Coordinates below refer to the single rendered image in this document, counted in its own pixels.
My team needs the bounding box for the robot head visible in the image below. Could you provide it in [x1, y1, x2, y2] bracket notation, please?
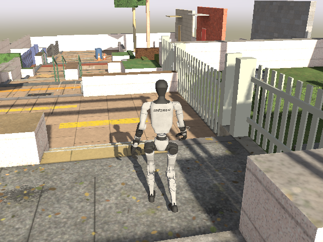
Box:
[153, 80, 170, 104]

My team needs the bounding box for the right robot upper arm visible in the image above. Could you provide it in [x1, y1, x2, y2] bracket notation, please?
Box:
[172, 101, 184, 128]

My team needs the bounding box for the robot right thigh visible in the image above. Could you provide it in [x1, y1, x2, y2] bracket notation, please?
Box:
[166, 142, 178, 178]

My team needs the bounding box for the left robot upper arm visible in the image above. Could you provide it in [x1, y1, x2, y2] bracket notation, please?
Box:
[139, 102, 151, 130]

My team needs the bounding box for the robot right hand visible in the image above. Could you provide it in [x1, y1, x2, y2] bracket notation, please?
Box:
[176, 133, 187, 141]

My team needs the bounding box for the robot left hand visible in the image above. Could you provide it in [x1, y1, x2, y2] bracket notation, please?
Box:
[131, 146, 142, 159]

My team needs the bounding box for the left robot forearm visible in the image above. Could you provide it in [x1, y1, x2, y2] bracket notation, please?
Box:
[132, 123, 143, 147]

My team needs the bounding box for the right robot forearm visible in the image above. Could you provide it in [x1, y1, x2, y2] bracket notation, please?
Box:
[179, 120, 187, 136]

